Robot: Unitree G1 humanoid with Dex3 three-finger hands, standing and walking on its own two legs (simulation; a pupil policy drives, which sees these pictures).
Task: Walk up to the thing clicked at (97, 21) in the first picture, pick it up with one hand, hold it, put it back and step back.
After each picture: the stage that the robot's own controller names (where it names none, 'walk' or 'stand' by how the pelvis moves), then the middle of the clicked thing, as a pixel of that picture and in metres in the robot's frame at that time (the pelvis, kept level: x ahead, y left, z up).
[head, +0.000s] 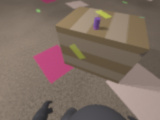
stand; (96, 23) +0.92 +0.00 +0.07
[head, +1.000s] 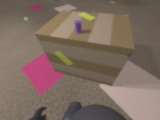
walk; (78, 27) +0.80 +0.22 +0.09
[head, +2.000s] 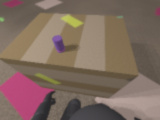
stand; (59, 44) +0.47 +0.27 +0.09
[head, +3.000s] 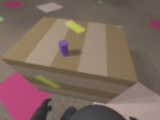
stand; (63, 48) +0.47 +0.24 +0.07
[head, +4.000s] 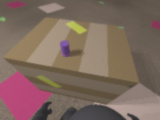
stand; (65, 49) +0.47 +0.23 +0.06
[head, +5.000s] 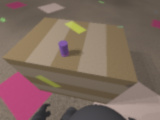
stand; (64, 48) +0.47 +0.24 +0.06
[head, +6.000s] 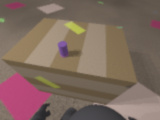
stand; (63, 49) +0.47 +0.25 +0.06
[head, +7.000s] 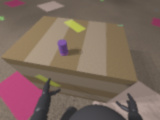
rise first; (63, 48) +0.47 +0.25 +0.07
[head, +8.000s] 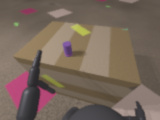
go down; (67, 49) +0.48 +0.26 +0.07
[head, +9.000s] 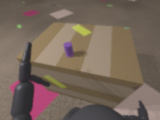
go down; (68, 49) +0.48 +0.25 +0.07
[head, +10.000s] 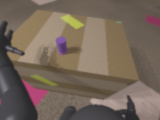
go down; (61, 46) +0.47 +0.22 +0.08
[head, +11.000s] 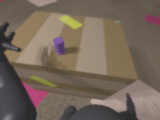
go down; (59, 46) +0.47 +0.24 +0.08
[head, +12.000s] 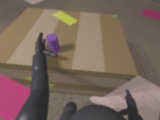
close in; (54, 44) +0.46 +0.25 +0.11
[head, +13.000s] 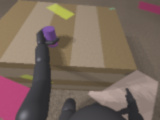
lift; (51, 37) +0.49 +0.25 +0.12
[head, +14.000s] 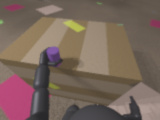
lift; (54, 57) +0.34 +0.25 +0.14
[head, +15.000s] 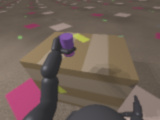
lift; (67, 45) +0.32 +0.17 +0.29
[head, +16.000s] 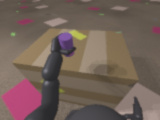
hold; (67, 45) +0.33 +0.16 +0.27
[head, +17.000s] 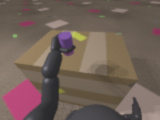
crouch; (67, 44) +0.33 +0.16 +0.28
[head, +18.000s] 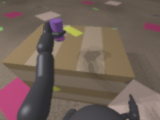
crouch; (58, 30) +0.45 +0.23 +0.28
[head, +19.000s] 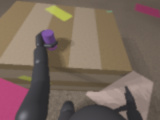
lower; (50, 40) +0.48 +0.25 +0.10
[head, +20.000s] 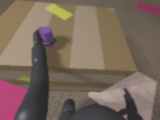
lower; (48, 37) +0.49 +0.26 +0.12
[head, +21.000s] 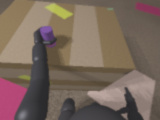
lower; (48, 37) +0.49 +0.26 +0.12
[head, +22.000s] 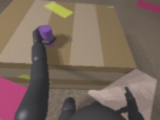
lower; (47, 36) +0.49 +0.26 +0.12
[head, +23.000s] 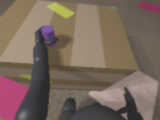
loosen; (49, 36) +0.49 +0.26 +0.12
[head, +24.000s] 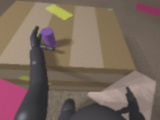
withdraw; (49, 38) +0.48 +0.25 +0.12
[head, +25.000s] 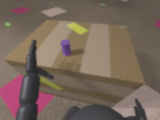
sink last; (66, 48) +0.47 +0.25 +0.10
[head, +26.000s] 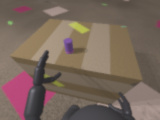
stand; (68, 46) +0.50 +0.25 +0.08
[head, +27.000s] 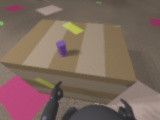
stand; (62, 49) +0.47 +0.26 +0.07
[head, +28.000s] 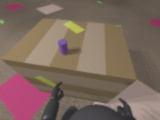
stand; (63, 47) +0.48 +0.26 +0.07
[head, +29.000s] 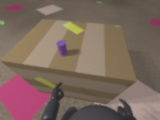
stand; (62, 48) +0.47 +0.26 +0.07
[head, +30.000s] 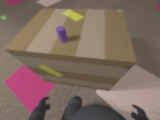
walk; (62, 34) +0.57 +0.28 +0.10
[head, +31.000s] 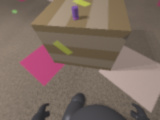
walk; (75, 13) +0.91 +0.27 +0.09
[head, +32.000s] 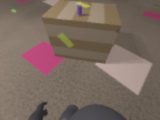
stand; (79, 10) +1.17 +0.26 +0.08
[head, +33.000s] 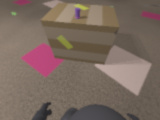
stand; (77, 13) +1.16 +0.27 +0.06
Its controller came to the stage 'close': yes
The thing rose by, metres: 0.22
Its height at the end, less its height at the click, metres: +0.00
